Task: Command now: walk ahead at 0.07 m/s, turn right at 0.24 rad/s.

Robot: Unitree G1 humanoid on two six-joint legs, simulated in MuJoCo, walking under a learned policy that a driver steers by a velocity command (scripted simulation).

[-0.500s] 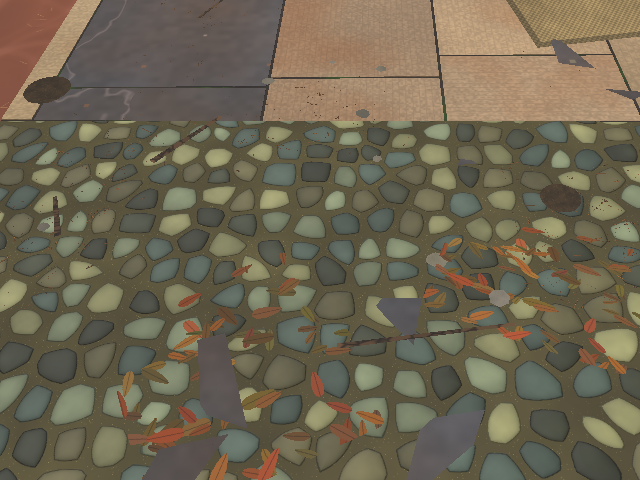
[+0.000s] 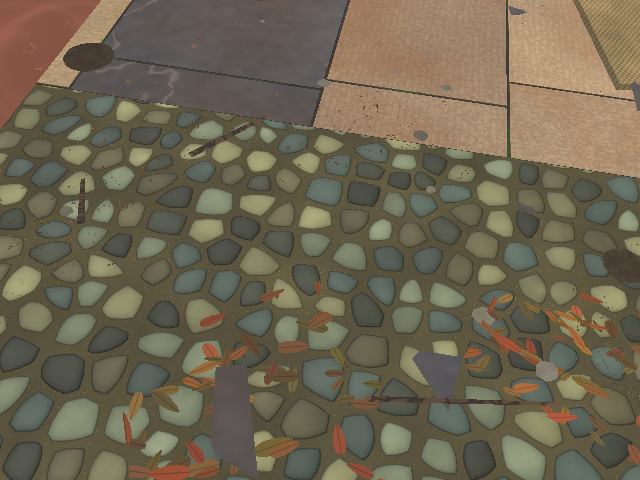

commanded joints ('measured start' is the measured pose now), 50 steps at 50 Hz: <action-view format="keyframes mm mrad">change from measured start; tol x32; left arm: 1 67 91 30 -21 6 14 -1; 50 -245 95 24 -169 28 -67 -61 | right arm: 1 8 -158 -45 -45 1 1 -14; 50 269 -174 -60 56 16 -55 15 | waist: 1 -6 126 -113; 15 -27 -259 -66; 50 -88 140 30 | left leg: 1 25 298 -161 -164 106 96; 12 91 356 -108 -23 109 87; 16 -320 46 -47 553 -487 -143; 21 -311 54 -123 689 -259 -154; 37 254 26 -126 -14 -182 -79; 40 251 452 -792 -293 -722 94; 50 292 232 -341 -266 1 87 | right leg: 1 81 -2 -17 -34 17 -1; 13 270 39 -83 -512 85 -73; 15 378 -327 467 -707 397 -215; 28 431 -138 322 -593 616 -259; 38 -111 99 276 -336 -247 -114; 50 -274 6 -49 -120 199 18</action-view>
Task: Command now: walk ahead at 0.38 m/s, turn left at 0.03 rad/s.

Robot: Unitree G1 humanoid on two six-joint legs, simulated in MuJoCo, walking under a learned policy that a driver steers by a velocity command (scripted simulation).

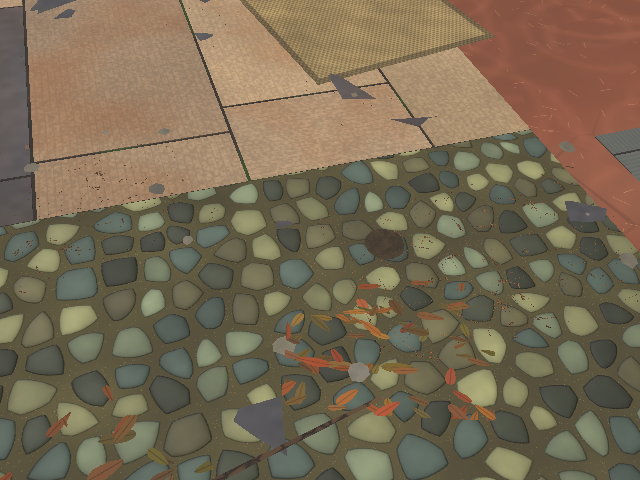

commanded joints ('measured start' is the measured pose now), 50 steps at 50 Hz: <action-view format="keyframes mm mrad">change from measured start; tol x16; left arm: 1 -194 14 -12 -113 -5 -22 -6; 6 -171 3 -24 -94 -25 -33 18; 11 230 205 28 29 -18 -52 57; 16 -17 -12 -39 24 -42 -48 65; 50 139 -49 -52 304 -39 -5 92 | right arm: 1 37 -128 -26 -13 0 -15 0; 11 214 -27 5 29 55 13 -24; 31 -139 -43 21 135 -2 63 -33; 50 -96 -4 37 233 2 58 -47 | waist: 1 -24 167 117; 9 120 134 -72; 11 92 -205 -360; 15 17 -29 -22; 25 16 -54 3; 30 74 193 106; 50 47 60 62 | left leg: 1 21 209 -181 -90 260 142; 8 -30 179 -94 247 849 45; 9 -117 149 -74 376 714 22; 11 -383 -41 -10 895 -393 -19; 12 -391 -3 -74 950 -348 -13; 29 -47 173 -116 109 73 -10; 31 -263 178 -145 66 -3 3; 50 -160 137 -75 91 161 -10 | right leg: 1 -156 -20 -74 -133 42 34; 8 331 69 -107 -465 187 -62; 11 846 -470 434 -445 927 -300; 16 358 -220 103 -632 651 -195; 19 307 -193 46 -639 619 -193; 28 134 -150 132 -685 -217 -105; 33 417 -60 38 -595 68 -62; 50 420 -78 36 -595 155 -57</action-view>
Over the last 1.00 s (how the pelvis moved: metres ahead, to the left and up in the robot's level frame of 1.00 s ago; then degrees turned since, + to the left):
0.09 -0.04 0.01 -26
